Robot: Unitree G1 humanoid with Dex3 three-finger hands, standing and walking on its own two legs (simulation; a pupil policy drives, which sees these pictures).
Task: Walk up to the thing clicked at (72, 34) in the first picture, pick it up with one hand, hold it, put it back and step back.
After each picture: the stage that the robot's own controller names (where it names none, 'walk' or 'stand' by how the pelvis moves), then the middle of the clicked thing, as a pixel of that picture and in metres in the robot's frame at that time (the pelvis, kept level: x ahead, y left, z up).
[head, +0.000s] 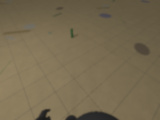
stand; (71, 33) +2.04 +0.56 -0.66
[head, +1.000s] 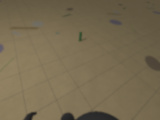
walk; (80, 37) +1.94 +0.25 -0.64
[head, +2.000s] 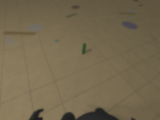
walk; (83, 49) +1.32 +0.12 -0.65
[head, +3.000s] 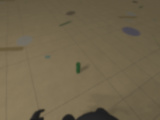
walk; (78, 68) +0.85 +0.16 -0.65
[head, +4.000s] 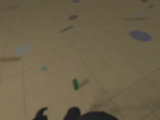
walk; (75, 84) +0.54 +0.22 -0.62
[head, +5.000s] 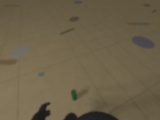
stand; (74, 95) +0.40 +0.18 -0.64
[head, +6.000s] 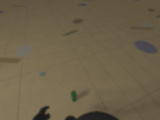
stand; (74, 96) +0.40 +0.17 -0.65
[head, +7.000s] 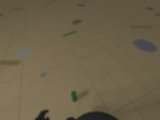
stand; (74, 96) +0.41 +0.19 -0.66
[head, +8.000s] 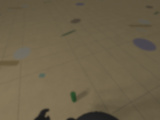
stand; (73, 97) +0.39 +0.19 -0.66
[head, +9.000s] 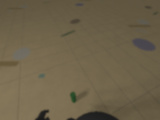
stand; (73, 97) +0.39 +0.19 -0.66
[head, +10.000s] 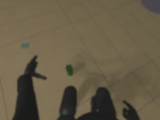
go down; (69, 70) +0.44 +0.17 -0.44
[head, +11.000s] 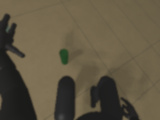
go down; (64, 58) +0.49 +0.18 -0.29
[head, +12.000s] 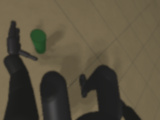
close in; (39, 44) +0.49 +0.22 -0.19
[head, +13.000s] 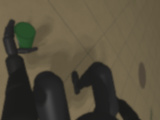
close; (25, 40) +0.48 +0.23 -0.18
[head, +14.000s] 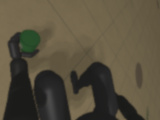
lift; (28, 45) +0.45 +0.22 -0.19
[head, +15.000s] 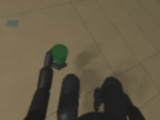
lift; (60, 58) +0.38 +0.22 -0.03
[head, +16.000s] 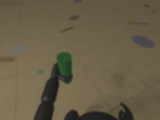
hold; (66, 70) +0.32 +0.16 +0.10
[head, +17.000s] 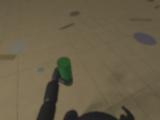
hold; (66, 73) +0.32 +0.17 +0.05
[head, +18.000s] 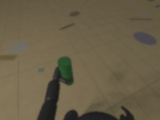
crouch; (67, 73) +0.32 +0.16 +0.05
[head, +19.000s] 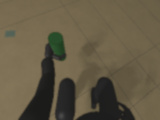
crouch; (59, 49) +0.47 +0.17 -0.04
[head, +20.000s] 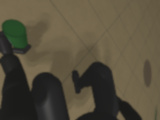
lower; (19, 41) +0.48 +0.25 -0.18
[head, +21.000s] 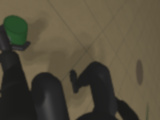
lower; (18, 37) +0.49 +0.25 -0.19
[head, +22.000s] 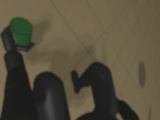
lower; (22, 38) +0.49 +0.24 -0.19
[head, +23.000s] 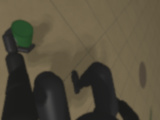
lower; (24, 40) +0.48 +0.24 -0.19
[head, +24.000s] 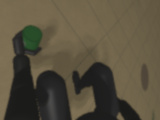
loosen; (31, 43) +0.47 +0.21 -0.18
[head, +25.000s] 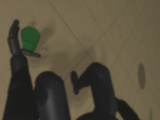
withdraw; (29, 44) +0.47 +0.22 -0.19
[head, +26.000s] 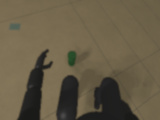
walk; (71, 59) +0.48 +0.15 -0.29
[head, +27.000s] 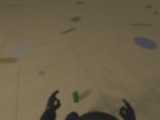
stand; (75, 97) +0.39 +0.14 -0.59
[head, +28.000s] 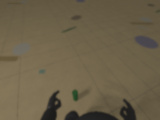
stand; (75, 95) +0.39 +0.15 -0.60
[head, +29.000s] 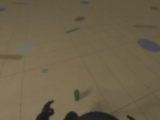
stand; (76, 95) +0.40 +0.13 -0.62
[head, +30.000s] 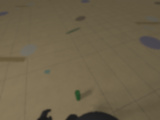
walk; (77, 95) +0.40 +0.15 -0.65
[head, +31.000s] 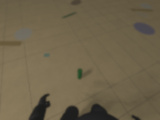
walk; (79, 74) +0.61 +0.11 -0.63
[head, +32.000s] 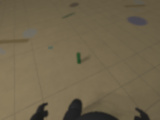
walk; (78, 58) +0.94 +0.24 -0.62
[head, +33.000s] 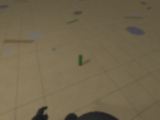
stand; (80, 60) +1.04 +0.18 -0.65
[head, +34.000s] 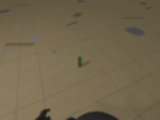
stand; (79, 62) +1.03 +0.20 -0.66
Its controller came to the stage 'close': yes
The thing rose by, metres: 0.71
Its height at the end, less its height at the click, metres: +0.00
